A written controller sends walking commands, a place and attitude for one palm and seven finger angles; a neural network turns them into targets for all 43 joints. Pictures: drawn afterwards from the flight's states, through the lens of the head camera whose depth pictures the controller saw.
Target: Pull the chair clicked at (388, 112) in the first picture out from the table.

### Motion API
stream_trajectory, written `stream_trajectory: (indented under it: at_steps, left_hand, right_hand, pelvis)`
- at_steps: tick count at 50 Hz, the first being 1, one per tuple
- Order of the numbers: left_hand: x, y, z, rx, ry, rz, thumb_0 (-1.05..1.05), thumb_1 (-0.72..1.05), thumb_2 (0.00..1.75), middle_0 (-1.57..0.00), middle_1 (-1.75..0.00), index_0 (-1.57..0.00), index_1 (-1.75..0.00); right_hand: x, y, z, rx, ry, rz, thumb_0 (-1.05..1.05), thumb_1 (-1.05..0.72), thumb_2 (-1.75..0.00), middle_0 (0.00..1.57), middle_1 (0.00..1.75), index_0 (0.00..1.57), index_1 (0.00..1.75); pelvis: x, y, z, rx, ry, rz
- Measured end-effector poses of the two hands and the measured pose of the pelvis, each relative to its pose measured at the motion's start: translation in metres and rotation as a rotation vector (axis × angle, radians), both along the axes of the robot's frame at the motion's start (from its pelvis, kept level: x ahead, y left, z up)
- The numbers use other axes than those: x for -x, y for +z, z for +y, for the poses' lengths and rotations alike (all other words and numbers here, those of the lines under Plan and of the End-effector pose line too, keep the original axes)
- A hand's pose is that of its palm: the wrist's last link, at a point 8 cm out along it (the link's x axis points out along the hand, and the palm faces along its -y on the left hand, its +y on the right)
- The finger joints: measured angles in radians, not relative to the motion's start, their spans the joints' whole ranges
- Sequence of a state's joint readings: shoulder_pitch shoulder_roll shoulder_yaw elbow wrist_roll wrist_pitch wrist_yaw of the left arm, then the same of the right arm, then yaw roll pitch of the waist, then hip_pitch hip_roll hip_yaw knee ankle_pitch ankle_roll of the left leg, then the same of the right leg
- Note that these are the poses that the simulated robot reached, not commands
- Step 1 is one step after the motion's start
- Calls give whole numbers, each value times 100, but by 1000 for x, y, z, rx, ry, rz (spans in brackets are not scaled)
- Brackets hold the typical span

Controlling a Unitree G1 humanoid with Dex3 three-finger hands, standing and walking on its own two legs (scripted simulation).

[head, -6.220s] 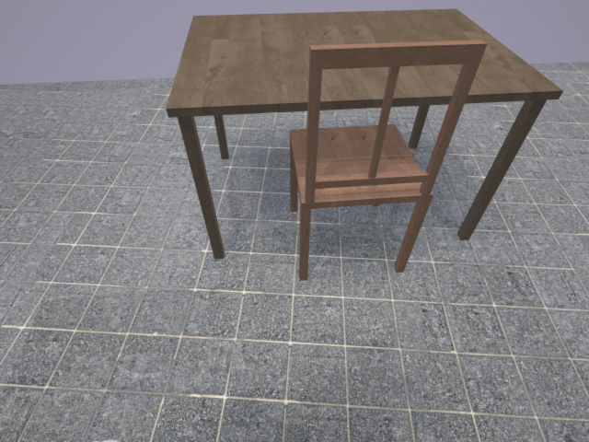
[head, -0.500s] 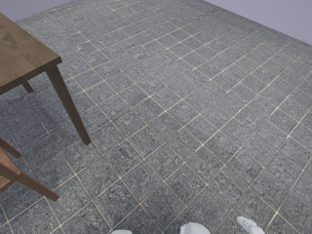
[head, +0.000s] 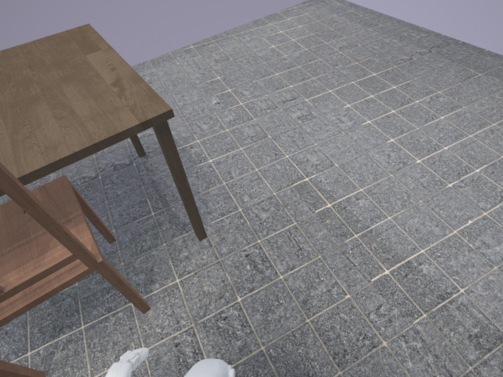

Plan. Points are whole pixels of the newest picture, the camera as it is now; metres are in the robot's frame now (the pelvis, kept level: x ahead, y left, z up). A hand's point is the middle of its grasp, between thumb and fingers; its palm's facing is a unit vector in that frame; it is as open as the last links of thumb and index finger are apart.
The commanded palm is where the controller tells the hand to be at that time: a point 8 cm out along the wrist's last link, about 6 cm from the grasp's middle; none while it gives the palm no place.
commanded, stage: turn to face it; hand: left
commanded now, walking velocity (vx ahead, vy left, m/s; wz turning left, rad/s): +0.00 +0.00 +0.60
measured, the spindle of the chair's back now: out of the picture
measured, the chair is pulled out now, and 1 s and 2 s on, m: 0.00 0.00 0.00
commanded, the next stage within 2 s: take the last steps up to it in 1.02 s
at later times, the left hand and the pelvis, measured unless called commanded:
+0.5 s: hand out of the picture -0.02 +0.30 -0.18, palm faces +0.36 -0.90 -0.24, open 7.4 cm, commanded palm none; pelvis +0.00 +0.07 +0.00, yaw +18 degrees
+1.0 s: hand out of the picture +0.03 +0.26 -0.14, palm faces +0.50 -0.82 -0.28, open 7.4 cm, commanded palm none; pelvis +0.02 +0.03 +0.00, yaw +32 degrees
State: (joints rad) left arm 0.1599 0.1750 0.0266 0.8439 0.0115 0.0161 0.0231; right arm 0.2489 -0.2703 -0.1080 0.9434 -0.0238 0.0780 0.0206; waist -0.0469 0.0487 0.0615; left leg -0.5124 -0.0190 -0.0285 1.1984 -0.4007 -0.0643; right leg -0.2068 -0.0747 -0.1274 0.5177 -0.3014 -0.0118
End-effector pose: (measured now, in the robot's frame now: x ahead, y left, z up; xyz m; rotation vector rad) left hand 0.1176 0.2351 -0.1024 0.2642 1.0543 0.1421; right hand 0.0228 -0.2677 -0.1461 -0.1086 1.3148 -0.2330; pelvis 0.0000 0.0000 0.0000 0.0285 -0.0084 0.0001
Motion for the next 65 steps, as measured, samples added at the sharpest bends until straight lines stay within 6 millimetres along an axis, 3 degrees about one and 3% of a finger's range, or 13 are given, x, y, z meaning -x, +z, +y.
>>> stream_trajectory:
  at_steps: [4,8,15,18,21,26,33,42,47,57,61,65]
  left_hand:
    - [36,-6,7,13,80,53,1,90,90,-21,-30,-20,-30]
    - [78,-18,22,29,167,124,1,90,90,-21,-30,-20,-30]
    - [153,-54,68,68,339,249,1,90,90,-21,-30,-20,-30]
    - [172,-61,87,71,392,294,1,90,90,-20,-30,-20,-30]
    - [173,-54,99,77,422,281,1,91,90,-20,-30,-20,-30]
    - [156,-40,113,83,448,182,1,91,90,-20,-30,-19,-30]
    - [131,-27,119,70,480,73,1,91,90,-20,-30,-19,-30]
    - [102,-10,103,33,498,-8,1,90,90,-20,-30,-20,-30]
    - [103,-7,80,-6,527,-41,1,90,90,-20,-30,-20,-30]
    - [172,-7,25,39,674,69,1,90,90,-20,-30,-20,-30]
    - [206,-14,8,79,745,115,1,90,90,-20,-30,-20,-30]
    - [251,-21,-7,126,826,180,1,90,90,-20,-30,-20,-30]
  right_hand:
    - [-21,5,0,11,73,8,0,-91,-90,20,30,20,30]
    - [-55,10,12,29,162,-7,1,-91,-90,20,30,20,30]
    - [-133,18,69,82,355,-138,1,-91,-90,20,30,20,30]
    - [-152,28,95,92,411,-194,0,-91,-90,20,30,20,30]
    - [-158,39,113,99,442,-211,0,-91,-90,20,30,20,30]
    - [-155,45,135,84,482,-191,0,-91,-90,20,30,21,30]
    - [-137,36,142,53,504,-123,0,-91,-90,20,30,21,30]
    - [-109,13,114,27,504,1,0,-91,-90,20,30,21,30]
    - [-111,-7,92,-2,517,46,0,-91,-90,20,30,21,30]
    - [-147,0,83,0,621,42,0,-91,-90,20,30,20,30]
    - [-161,6,96,16,691,43,0,-91,-90,20,30,20,30]
    - [-178,13,126,22,775,15,0,-91,-90,20,30,20,30]
  pelvis:
    - [0,2,1,-6,59,-3]
    - [1,0,10,-2,112,-1]
    - [1,-18,46,37,207,15]
    - [2,-18,57,41,230,10]
    - [2,-9,66,60,260,6]
    - [2,2,76,72,318,0]
    - [-1,4,79,63,399,-6]
    - [-8,2,60,40,481,-7]
    - [-16,-7,39,19,515,-1]
    - [-16,4,21,2,621,-17]
    - [-12,5,24,1,655,-13]
    - [-7,6,36,11,685,-5]
